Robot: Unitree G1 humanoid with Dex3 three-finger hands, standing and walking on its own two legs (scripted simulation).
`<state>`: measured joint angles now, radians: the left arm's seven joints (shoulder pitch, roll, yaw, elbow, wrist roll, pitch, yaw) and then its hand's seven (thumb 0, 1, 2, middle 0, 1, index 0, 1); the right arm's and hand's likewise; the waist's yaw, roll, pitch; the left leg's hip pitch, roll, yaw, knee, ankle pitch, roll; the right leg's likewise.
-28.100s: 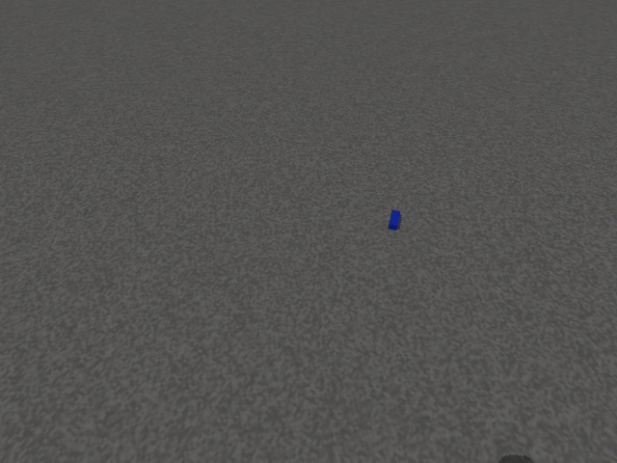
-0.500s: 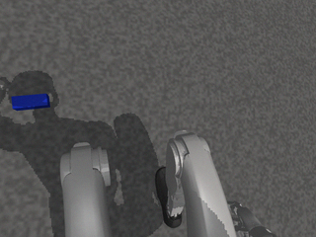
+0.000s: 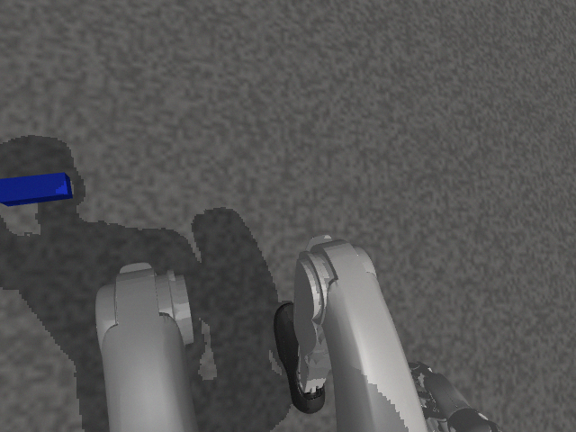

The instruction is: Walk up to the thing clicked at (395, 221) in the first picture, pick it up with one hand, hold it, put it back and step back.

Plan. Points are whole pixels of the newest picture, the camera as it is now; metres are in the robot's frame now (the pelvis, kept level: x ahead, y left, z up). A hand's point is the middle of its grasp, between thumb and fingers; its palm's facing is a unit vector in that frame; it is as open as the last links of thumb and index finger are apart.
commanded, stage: rise first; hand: left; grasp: from above
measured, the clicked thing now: (36, 189) +0.46 +0.33 -0.30
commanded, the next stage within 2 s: approach in 1.14 s
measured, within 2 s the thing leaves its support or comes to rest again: neither
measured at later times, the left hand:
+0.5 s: hand out of the picture +0.41 +0.37 -0.18, palm faces -0.45 -0.11 -0.89, open 12.8 cm
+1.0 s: hand out of the picture +0.42 +0.37 -0.17, palm faces -0.45 -0.10 -0.89, open 13.0 cm
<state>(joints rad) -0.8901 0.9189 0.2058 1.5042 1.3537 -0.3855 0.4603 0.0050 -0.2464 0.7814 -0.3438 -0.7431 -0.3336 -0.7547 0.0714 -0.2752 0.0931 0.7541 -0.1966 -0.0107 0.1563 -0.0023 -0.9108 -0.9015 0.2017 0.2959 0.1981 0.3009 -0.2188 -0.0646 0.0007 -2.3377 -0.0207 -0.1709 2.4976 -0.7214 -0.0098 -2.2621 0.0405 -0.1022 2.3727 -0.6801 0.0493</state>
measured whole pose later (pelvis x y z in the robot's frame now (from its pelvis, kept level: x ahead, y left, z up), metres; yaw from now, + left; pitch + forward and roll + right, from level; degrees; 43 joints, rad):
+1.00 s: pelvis +0.00 +0.00 +0.01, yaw +0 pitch +32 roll -11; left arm -0.91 0.92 0.17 1.48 1.33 -0.35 0.42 0.01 -0.34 0.86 -0.28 -0.81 -0.27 -0.83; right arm 0.10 -0.28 0.11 0.73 -0.17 -0.03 0.17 0.00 -0.91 -0.90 0.20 0.30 0.20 0.30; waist -0.23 -0.05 0.01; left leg -2.33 -0.02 -0.17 2.48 -0.71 0.00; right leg -2.25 0.04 -0.10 2.35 -0.67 0.05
